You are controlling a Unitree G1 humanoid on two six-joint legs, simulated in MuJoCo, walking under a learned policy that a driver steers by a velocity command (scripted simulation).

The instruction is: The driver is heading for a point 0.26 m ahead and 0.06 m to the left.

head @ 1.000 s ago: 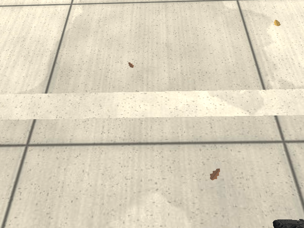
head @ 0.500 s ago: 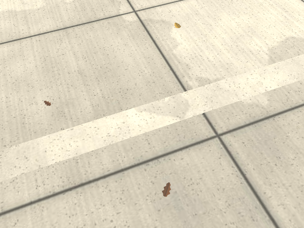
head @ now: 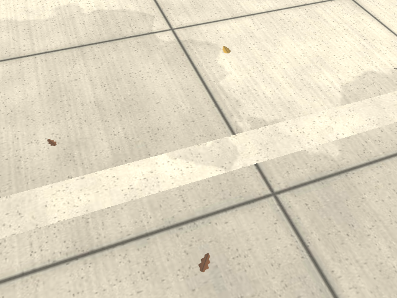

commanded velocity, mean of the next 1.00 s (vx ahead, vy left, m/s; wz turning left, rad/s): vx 0.13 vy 0.00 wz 0.38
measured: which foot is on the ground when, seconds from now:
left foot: down 0.00-0.36, up 0.38-0.76, down 0.78-1.00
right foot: down 0.00-0.00, up 0.02-0.32, down 0.34-0.78, up 0.80-1.00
